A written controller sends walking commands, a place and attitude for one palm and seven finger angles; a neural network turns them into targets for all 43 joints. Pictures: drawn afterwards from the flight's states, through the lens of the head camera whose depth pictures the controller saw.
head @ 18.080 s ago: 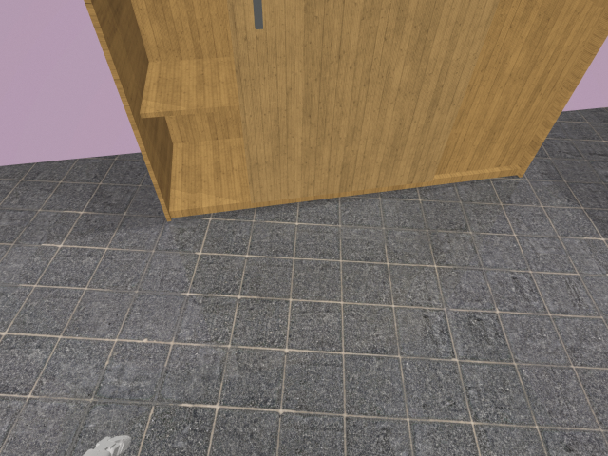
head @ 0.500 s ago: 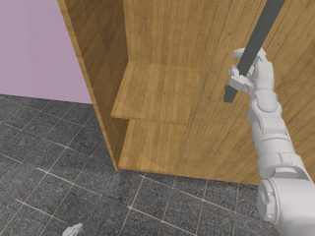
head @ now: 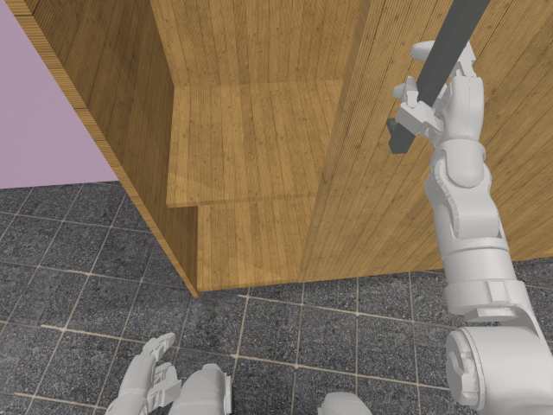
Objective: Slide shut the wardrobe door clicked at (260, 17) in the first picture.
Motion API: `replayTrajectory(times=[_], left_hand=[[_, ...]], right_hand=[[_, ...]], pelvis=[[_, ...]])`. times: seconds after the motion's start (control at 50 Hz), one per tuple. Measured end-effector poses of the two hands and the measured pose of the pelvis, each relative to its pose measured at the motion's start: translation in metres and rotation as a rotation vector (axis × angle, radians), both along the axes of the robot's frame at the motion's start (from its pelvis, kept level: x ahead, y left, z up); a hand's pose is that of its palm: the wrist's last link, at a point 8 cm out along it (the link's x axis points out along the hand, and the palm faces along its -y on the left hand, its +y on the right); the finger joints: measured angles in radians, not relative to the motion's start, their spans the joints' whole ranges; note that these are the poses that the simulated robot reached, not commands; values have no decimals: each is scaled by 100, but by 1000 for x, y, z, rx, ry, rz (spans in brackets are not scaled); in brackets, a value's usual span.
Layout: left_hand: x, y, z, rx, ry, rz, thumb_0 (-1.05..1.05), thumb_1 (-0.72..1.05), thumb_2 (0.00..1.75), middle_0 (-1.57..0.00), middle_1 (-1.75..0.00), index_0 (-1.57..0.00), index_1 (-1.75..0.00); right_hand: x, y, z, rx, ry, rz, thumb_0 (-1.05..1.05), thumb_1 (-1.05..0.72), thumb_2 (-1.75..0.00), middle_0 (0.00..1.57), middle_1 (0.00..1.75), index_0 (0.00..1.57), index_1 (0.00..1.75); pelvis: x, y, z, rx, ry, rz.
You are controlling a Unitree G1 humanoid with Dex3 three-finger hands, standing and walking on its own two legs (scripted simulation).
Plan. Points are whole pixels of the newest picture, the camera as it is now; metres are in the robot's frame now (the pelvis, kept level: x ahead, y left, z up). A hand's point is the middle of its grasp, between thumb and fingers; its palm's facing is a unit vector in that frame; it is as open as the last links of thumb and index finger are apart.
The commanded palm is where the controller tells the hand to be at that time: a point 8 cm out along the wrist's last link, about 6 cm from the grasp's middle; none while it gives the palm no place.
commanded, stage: step sideways, sliding the door along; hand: right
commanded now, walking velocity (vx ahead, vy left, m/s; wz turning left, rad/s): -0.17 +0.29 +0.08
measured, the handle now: (434, 51) +0.49 -0.20 +0.22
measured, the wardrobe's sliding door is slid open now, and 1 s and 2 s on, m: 0.36 0.18 0.01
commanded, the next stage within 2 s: none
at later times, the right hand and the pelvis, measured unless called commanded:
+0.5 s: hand (347, 109) +0.44 -0.10 +0.17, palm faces +0.24 +0.97 -0.06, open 6.6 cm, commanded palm +0.41 -0.07 +0.18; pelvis +0.08 +0.08 +0.01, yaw -5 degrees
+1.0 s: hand (266, 114) +0.44 +0.00 +0.17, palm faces +0.18 +0.98 -0.09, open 6.4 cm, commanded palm +0.41 +0.01 +0.18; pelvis +0.10 +0.15 +0.00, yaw -3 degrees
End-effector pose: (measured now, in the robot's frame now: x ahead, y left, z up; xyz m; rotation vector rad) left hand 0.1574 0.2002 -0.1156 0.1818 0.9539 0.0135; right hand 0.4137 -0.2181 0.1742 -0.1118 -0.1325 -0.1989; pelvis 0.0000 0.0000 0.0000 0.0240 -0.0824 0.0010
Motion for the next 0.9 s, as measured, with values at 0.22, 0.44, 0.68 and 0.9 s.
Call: replayTrajectory(times=[0.22, 0.44, 0.68, 0.9], left_hand=[[109, 36, 13, 12, -141, -101, 1, 91, 89, -20, -29, -20, -30], [156, 51, 31, -4, -165, -147, 1, 91, 89, -20, -29, -19, -30], [194, 50, 19, -93, -176, -230, 1, 91, 89, -20, -30, -20, -30], [197, 92, 26, -78, -199, -218, 1, 91, 89, -20, -29, -20, -30]], right_hand=[[0, 25, -4, 14, -85, -64, 0, -73, -87, 44, 140, 15, 140], [-2, 63, -6, 5, -142, -39, 1, -72, -84, 45, 140, 16, 138], [-4, 112, -10, -37, -192, -37, -2, -73, -83, 45, 140, 12, 131], [-3, 154, -9, -59, -221, 34, -1, -73, -83, 45, 140, 14, 135]], pelvis=[[43, 47, -4, -11, 39, -80], [76, 68, 12, -6, 72, -93], [103, 109, 3, -9, 61, -120], [109, 140, 2, -11, 46, -89]])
